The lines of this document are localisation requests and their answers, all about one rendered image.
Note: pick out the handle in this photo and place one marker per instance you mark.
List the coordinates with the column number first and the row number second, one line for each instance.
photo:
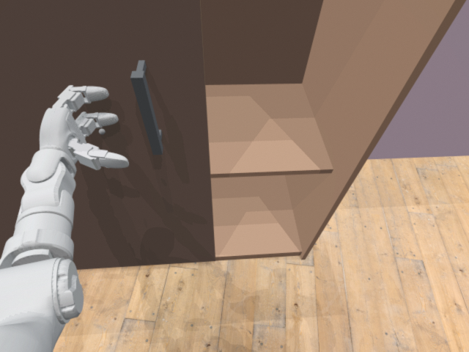
column 143, row 98

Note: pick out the left robot upper arm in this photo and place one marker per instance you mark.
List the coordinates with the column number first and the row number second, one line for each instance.
column 36, row 301

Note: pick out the robot left forearm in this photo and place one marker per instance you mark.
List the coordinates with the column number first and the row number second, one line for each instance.
column 45, row 219

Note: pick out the wardrobe door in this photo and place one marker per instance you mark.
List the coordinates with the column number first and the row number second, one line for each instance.
column 159, row 209

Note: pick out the left robot hand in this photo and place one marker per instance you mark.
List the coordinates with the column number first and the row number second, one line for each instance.
column 58, row 128

